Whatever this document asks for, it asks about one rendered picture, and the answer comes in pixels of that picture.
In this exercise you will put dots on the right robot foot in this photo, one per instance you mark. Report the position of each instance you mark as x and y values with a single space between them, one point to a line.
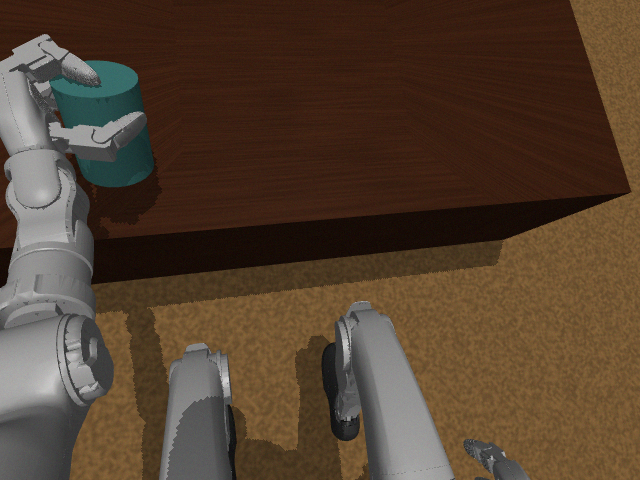
343 430

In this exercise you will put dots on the can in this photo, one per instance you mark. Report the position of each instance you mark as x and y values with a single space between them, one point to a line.
118 94

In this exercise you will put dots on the left robot arm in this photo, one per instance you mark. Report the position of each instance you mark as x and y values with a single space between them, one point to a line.
53 359

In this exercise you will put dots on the right robot hand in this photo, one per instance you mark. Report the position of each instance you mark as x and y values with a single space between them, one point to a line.
494 460

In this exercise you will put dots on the left robot hand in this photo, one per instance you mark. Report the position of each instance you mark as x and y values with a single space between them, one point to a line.
27 105

